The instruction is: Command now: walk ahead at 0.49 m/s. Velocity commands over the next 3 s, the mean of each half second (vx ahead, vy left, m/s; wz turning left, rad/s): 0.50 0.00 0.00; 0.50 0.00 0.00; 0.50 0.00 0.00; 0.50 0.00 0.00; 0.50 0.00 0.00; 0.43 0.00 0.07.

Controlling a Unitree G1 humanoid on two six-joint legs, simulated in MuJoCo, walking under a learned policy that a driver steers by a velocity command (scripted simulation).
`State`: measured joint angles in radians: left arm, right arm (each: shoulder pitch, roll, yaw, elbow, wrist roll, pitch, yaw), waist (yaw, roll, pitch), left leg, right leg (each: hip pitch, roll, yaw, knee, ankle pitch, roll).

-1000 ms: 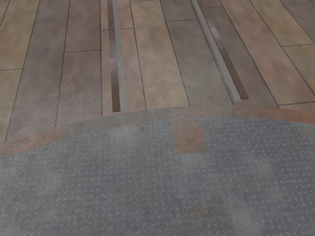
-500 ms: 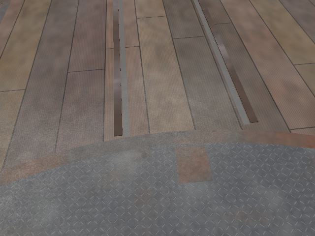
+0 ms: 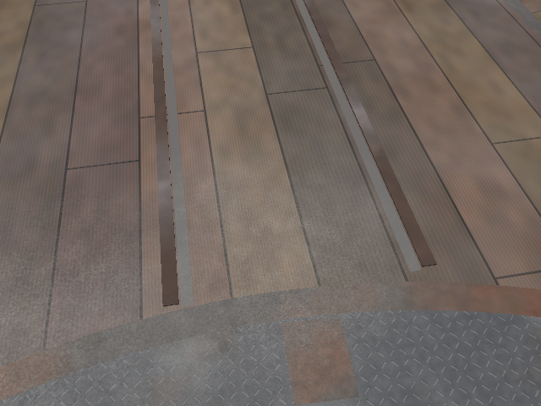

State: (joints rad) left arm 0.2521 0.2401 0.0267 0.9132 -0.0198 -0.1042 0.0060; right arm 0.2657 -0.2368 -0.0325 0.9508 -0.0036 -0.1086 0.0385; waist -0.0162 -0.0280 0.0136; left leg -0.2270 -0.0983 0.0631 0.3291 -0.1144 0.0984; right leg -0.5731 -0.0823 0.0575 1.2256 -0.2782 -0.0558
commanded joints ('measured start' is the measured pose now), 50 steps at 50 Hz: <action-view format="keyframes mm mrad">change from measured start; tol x32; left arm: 1 86 48 16 -38 16 15 15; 12 -309 56 8 -173 -2 -6 -25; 18 242 315 102 -45 18 -12 -27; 50 35 137 43 -23 -10 -24 0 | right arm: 1 -41 -90 -9 -41 -3 -24 -5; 50 -47 -117 -42 -101 8 2 -7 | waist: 1 63 69 36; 19 137 -203 -377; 50 -28 77 -89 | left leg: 1 -114 270 -217 -243 68 178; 15 240 337 -191 -17 250 76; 20 -580 123 -179 998 -356 -26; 41 -455 176 -70 200 90 -31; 44 -69 89 1 166 47 23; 47 653 496 -814 -15 -147 263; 50 207 379 -417 -83 -13 142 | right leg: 1 -26 -70 4 -93 108 31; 14 -4 11 -53 -719 206 2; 18 972 -303 505 -818 56 -269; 24 442 -141 177 -1049 249 -155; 35 503 -116 15 -1117 319 -141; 44 619 -122 -34 -739 762 -75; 47 -118 132 63 93 -289 24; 50 -136 -27 13 30 -60 2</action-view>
